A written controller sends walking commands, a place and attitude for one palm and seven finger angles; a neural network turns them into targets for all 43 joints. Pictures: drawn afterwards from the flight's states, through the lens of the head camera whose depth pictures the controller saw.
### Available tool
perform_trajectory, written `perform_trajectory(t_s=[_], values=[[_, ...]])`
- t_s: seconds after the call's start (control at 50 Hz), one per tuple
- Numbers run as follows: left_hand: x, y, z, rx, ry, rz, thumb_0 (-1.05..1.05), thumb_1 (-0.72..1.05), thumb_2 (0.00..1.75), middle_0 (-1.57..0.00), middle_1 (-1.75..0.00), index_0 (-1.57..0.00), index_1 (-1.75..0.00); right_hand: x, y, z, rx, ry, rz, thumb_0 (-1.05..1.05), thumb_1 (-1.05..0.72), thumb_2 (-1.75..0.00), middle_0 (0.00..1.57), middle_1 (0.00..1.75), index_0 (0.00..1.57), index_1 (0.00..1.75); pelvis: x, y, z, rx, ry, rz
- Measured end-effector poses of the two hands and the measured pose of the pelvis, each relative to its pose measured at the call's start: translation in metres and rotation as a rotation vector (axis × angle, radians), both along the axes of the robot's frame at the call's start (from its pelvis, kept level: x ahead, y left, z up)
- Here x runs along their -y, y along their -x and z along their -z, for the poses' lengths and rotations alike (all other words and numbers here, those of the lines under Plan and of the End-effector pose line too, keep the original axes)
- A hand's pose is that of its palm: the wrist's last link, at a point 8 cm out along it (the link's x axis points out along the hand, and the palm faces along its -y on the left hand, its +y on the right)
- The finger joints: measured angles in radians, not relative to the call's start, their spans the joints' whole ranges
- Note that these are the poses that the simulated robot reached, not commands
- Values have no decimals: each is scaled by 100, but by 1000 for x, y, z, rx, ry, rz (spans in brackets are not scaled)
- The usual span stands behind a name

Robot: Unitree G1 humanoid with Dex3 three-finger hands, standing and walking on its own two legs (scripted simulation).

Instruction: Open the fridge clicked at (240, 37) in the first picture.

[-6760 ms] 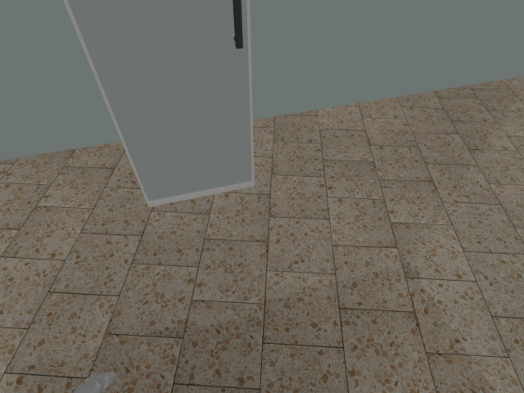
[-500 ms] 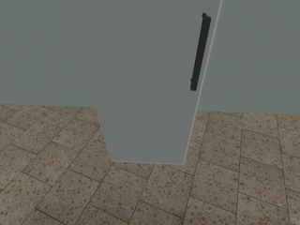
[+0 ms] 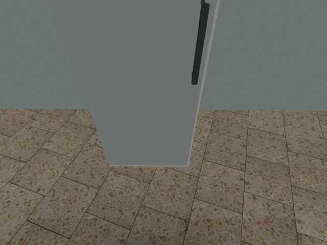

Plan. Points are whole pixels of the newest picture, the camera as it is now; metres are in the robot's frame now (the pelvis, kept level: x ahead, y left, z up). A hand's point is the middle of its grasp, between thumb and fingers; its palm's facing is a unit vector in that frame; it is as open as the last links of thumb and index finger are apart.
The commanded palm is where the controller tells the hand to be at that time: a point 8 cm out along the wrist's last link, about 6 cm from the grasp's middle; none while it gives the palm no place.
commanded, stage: look again from close up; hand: right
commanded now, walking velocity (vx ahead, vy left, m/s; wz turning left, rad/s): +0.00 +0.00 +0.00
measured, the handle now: (198, 46) +0.70 -0.08 +0.17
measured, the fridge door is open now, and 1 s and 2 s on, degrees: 0 0 0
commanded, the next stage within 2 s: shuffle to correct the standing spot in 1.98 s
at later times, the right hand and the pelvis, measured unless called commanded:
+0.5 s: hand out of the picture +0.04 -0.20 -0.16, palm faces -0.07 +0.97 -0.22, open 7.3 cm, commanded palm none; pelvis -0.02 -0.02 +0.01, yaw +4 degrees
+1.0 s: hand out of the picture -0.05 -0.17 -0.16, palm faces -0.04 +0.98 -0.17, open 7.4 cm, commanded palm none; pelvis -0.03 -0.01 +0.01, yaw +4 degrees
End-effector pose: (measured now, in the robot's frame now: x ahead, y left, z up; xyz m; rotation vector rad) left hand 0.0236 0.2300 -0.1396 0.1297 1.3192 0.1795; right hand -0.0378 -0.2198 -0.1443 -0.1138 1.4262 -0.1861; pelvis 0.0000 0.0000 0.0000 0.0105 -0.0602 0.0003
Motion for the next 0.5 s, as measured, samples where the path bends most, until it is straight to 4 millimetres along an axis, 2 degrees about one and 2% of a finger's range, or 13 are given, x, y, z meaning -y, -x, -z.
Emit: perform_trajectory(t_s=[0.06, 0.14, 0.22, 0.28, 0.38, 0.5], values=[[1, 0, -2, 45, -17, -29, 1, 91, 90, -20, -30, -20, -29, 4, 7, 8, -27, -10, 8, 0, -91, -90, 20, 30, 20, 30, 6, 5, 3, -1, 1, -1], [3, 26, -1, 69, -66, -61, 0, 91, 90, -20, -30, -20, -29, 24, -18, 25, 32, -6, -19, 1, -90, -90, 20, 30, 20, 30, 18, 13, 14, -17, -15, -6], [12, 60, -6, -24, -73, -67, 1, 91, 90, -20, -30, -20, -29, 41, -50, 10, 125, 18, -51, 1, -91, -90, 20, 30, 20, 30, 23, 20, 5, -16, 6, -38], [20, 73, -10, -67, -55, -72, 1, 91, 90, -19, -30, -20, -29, 48, -66, -6, 162, 40, -73, 1, -91, -90, 20, 30, 20, 30, 26, 18, -4, -34, 1, -43], [31, 78, -5, -81, -7, -100, 1, 91, 90, -20, -30, -20, -29, 44, -78, -13, 167, 57, -122, 0, -91, -90, 20, 30, 20, 30, 23, 15, -5, -53, 16, -66], [45, 77, -3, -73, 46, -116, 1, 91, 90, -20, -30, -20, -29, 25, -75, -16, 130, 31, -161, 0, -92, -90, 20, 30, 20, 30, 22, 18, -11, -44, 9, -71]])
